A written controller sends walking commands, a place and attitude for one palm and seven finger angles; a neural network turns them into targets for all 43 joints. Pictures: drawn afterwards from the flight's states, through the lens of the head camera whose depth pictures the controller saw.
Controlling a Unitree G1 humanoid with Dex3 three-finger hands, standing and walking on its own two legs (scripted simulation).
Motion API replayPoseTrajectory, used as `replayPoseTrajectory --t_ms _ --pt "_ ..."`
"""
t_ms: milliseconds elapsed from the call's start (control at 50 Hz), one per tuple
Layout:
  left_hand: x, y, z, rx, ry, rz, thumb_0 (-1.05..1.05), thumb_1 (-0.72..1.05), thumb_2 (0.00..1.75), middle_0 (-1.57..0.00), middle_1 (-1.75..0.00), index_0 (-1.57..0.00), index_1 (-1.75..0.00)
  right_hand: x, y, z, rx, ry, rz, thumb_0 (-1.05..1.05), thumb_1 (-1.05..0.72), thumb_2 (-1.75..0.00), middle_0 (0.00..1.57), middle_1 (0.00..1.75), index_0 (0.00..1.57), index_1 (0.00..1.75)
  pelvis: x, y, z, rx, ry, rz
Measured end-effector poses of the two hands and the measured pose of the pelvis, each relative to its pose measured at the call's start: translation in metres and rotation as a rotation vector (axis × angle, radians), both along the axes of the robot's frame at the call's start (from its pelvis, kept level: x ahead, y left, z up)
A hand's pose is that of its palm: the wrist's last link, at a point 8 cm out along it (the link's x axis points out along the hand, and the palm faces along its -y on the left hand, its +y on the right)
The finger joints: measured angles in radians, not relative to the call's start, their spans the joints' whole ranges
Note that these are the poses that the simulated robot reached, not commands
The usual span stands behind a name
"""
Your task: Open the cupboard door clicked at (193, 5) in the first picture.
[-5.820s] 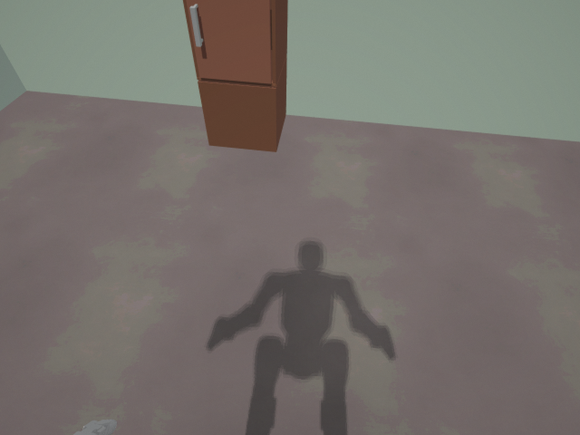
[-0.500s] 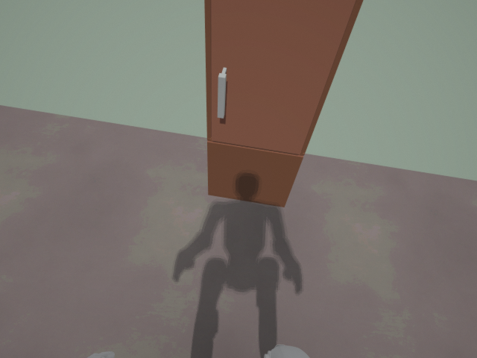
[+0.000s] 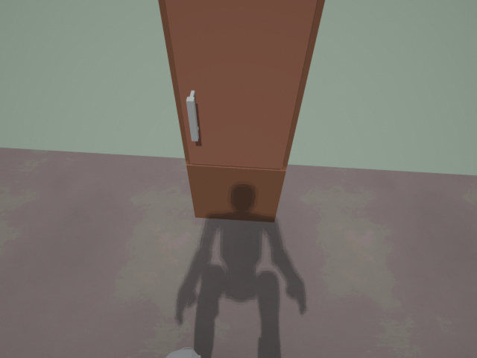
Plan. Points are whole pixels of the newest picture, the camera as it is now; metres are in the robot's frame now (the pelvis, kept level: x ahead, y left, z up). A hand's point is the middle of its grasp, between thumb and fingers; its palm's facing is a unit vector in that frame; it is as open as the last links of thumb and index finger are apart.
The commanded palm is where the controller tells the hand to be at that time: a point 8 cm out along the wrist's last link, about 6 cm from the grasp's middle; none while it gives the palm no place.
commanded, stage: take the last steps up to it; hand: left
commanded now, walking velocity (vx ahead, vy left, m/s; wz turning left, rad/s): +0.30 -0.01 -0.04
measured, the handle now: (193, 116) +0.79 +0.18 -0.10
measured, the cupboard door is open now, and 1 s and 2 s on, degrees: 0 0 0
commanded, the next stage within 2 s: come to a stop and stand still in 0.52 s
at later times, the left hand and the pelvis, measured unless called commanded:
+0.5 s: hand (170, 289) +0.28 +0.17 -0.16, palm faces -0.08 -0.98 -0.20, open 7.4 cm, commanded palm none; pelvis +0.17 -0.01 -0.01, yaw -3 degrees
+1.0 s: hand (165, 283) +0.30 +0.18 -0.19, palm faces +0.04 -0.98 -0.19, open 7.3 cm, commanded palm none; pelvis +0.26 +0.00 +0.00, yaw -2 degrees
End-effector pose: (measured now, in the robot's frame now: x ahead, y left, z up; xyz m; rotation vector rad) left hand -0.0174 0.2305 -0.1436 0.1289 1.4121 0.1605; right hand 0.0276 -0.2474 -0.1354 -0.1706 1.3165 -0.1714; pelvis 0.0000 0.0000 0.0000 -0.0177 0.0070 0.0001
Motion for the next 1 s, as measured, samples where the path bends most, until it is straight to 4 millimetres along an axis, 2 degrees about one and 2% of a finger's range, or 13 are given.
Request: replayPoseTrajectory --t_ms 100,160,260,360,460,540,580,620,700,760,840,920,1000 --pt "-0.001 0.018 -0.021 -0.035 0.108 0.032 0.01 0.91 0.9 -0.2 -0.3 -0.2 -0.3 0.057 0.024 -0.003 -0.027 -0.089 0.03 0.01 -0.91 -0.9 0.2 0.3 0.2 0.3 0.035 0.021 -0.014 0.005 -0.011 -0.017" --pt "0.023 0.026 -0.018 -0.037 0.125 0.007 0.01 0.91 0.9 -0.2 -0.3 -0.2 -0.29 0.068 0.037 0.001 -0.023 -0.109 0.006 0.0 -0.91 -0.9 0.2 0.3 0.2 0.3 0.052 0.028 -0.009 0.007 -0.015 -0.038" --pt "0.1 0.031 -0.003 -0.029 0.009 -0.032 0.01 0.91 0.9 -0.2 -0.3 -0.2 -0.29 0.058 0.051 0.007 -0.002 -0.018 -0.048 0.0 -0.93 -0.9 0.2 0.3 0.2 0.3 0.082 0.03 0.005 0.013 -0.007 -0.044" --pt "0.183 0.022 0.008 -0.016 -0.111 -0.073 0.01 0.92 0.9 -0.2 -0.3 -0.19 -0.29 0.043 0.056 0.004 0.043 0.101 -0.102 0.0 -0.92 -0.9 0.2 0.3 0.2 0.3 0.115 0.023 0.009 0.024 -0.005 -0.047" --pt "0.263 -0.003 0.011 -0.001 -0.193 -0.138 0.01 0.92 0.9 -0.2 -0.3 -0.19 -0.29 0.039 0.051 -0.007 0.094 0.203 -0.166 0.0 -0.91 -0.9 0.2 0.3 0.2 0.3 0.153 0.003 0.002 0.038 -0.009 -0.053" --pt "0.312 -0.027 0.005 0.014 -0.266 -0.155 0.01 0.91 0.9 -0.2 -0.3 -0.19 -0.29 0.054 0.035 -0.024 0.125 0.266 -0.179 0.01 -0.91 -0.9 0.2 0.3 0.2 0.3 0.185 -0.019 -0.013 0.034 -0.019 -0.045" --pt "0.319 -0.036 0.007 0.008 -0.276 -0.137 0.0 0.91 0.9 -0.2 -0.3 -0.2 -0.29 0.075 0.025 -0.025 0.12 0.266 -0.164 0.01 -0.91 -0.9 0.2 0.3 0.2 0.3 0.197 -0.024 -0.012 0.025 -0.022 -0.036" --pt "0.32 -0.042 0.009 0.005 -0.26 -0.105 0.0 0.91 0.9 -0.2 -0.3 -0.2 -0.29 0.104 0.013 -0.022 0.103 0.231 -0.141 0.01 -0.91 -0.9 0.2 0.3 0.2 0.3 0.209 -0.028 -0.007 0.017 -0.021 -0.028" --pt "0.321 -0.034 0.016 0.042 -0.229 -0.056 -0.02 0.95 0.9 -0.2 -0.3 -0.2 -0.3 0.175 -0.004 -0.014 0.063 0.118 -0.087 0.01 -0.91 -0.9 0.2 0.3 0.2 0.3 0.231 -0.031 0.002 0.009 -0.007 -0.016" --pt "0.319 -0.03 0.013 0.042 -0.171 -0.052 -0.02 0.95 0.9 -0.2 -0.3 -0.2 -0.3 0.224 -0.008 -0.01 0.04 0.038 -0.055 0.01 -0.91 -0.9 0.19 0.3 0.2 0.3 0.244 -0.028 0.004 0.006 -0.004 -0.02" --pt "0.314 -0.022 0.001 0.022 -0.109 -0.023 -0.01 0.93 0.9 -0.2 -0.3 -0.2 -0.3 0.276 -0.009 -0.006 -0.002 -0.033 -0.018 0.01 -0.93 -0.9 0.19 0.3 0.2 0.3 0.258 -0.018 -0.001 -0.007 -0.016 -0.023" --pt "0.311 -0.008 -0.016 0.003 -0.061 0.003 0.0 0.92 0.9 -0.2 -0.3 -0.2 -0.3 0.312 0.0 0.0 -0.036 -0.09 0.017 0.01 -0.92 -0.9 0.19 0.3 0.2 0.3 0.267 -0.006 -0.008 -0.003 -0.027 -0.026" --pt "0.31 0.003 -0.014 0.011 -0.039 0.002 0.0 0.92 0.9 -0.2 -0.3 -0.2 -0.29 0.326 0.01 0.01 -0.046 -0.125 0.039 0.0 -0.92 -0.9 0.2 0.3 0.2 0.3 0.264 -0.002 -0.003 -0.01 -0.015 -0.032"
